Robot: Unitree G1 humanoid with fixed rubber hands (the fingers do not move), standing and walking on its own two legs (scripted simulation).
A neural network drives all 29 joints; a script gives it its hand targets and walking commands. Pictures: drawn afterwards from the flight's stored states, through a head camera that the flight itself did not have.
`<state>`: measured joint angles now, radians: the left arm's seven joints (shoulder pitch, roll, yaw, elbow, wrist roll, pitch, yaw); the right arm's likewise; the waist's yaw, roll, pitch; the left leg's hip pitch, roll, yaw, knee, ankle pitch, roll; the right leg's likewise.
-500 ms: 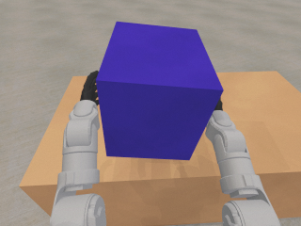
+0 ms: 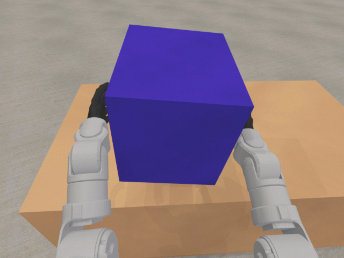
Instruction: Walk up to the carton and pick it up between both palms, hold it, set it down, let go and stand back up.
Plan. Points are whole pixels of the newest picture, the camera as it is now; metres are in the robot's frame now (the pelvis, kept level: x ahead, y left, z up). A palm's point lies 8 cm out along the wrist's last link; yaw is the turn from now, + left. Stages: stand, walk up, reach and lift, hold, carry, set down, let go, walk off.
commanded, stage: hold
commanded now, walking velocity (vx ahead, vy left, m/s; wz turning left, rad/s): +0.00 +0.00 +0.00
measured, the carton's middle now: (172, 105) +0.41 -0.01 +0.17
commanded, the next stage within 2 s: none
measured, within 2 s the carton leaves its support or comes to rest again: neither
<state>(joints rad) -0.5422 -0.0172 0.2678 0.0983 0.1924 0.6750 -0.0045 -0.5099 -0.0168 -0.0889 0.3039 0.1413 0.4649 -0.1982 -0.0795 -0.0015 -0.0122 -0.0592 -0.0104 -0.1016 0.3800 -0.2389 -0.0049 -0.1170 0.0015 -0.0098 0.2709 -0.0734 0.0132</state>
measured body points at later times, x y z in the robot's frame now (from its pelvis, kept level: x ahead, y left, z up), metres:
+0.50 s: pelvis +0.00 +0.00 +0.00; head -0.04 +0.01 +0.45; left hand +0.37 +0.15 +0.19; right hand +0.35 -0.17 +0.16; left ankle -0.01 +0.12 -0.75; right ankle +0.05 -0.13 -0.75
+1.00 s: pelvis +0.00 +0.00 +0.00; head -0.04 +0.02 +0.45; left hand +0.38 +0.16 +0.19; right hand +0.37 -0.16 +0.17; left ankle -0.01 +0.12 -0.75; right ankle +0.05 -0.13 -0.75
